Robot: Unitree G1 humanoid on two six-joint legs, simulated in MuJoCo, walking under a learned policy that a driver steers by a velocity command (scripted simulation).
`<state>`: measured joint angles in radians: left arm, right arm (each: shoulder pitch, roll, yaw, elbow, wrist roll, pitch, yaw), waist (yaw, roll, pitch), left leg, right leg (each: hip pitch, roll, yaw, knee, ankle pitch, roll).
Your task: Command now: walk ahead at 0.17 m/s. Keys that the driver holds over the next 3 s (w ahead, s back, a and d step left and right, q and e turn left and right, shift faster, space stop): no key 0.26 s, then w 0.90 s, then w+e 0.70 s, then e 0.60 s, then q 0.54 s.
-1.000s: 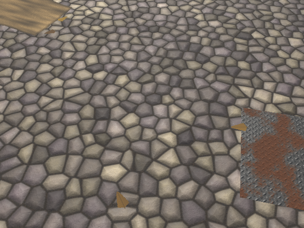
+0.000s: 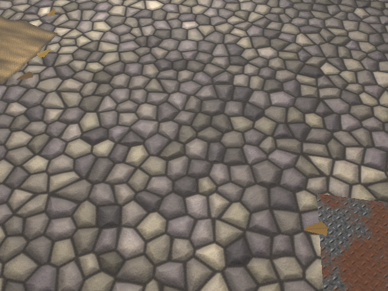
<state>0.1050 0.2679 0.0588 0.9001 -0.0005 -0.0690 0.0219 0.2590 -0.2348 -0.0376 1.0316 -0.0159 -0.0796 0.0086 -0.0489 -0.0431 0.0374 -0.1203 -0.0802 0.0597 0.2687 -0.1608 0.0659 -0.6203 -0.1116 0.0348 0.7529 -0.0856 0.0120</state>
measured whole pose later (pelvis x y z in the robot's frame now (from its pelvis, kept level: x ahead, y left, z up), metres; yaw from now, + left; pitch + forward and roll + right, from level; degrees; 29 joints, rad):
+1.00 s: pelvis +0.34 -0.01 -0.02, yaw +1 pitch +2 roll -1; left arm 0.43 0.24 0.06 1.06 -0.02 -0.07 0.01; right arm -0.05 -0.23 -0.04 0.87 0.02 -0.08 0.03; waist 0.07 0.01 0.03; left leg -0.55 0.03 0.02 0.53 -0.03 0.06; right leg 0.14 0.01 -0.02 0.22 -0.39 0.00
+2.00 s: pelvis +0.86 -0.08 +0.00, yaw -24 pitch +3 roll +0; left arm 0.31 0.27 0.08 0.79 -0.02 -0.04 0.02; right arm 0.00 -0.28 -0.06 0.76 -0.01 -0.10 0.00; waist 0.06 0.03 0.04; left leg -0.64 0.05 -0.10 0.56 0.06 -0.04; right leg -0.15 0.11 0.14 0.39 -0.27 -0.08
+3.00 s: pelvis +0.98 -0.12 -0.02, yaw -33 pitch +1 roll -1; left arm 0.11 0.28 0.08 0.74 -0.01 0.03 0.04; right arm 0.16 -0.29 -0.07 0.77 0.02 0.06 0.01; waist -0.01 -0.02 0.05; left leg -0.27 0.02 0.08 0.61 -0.31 0.00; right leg -0.28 -0.09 -0.20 0.58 -0.30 0.00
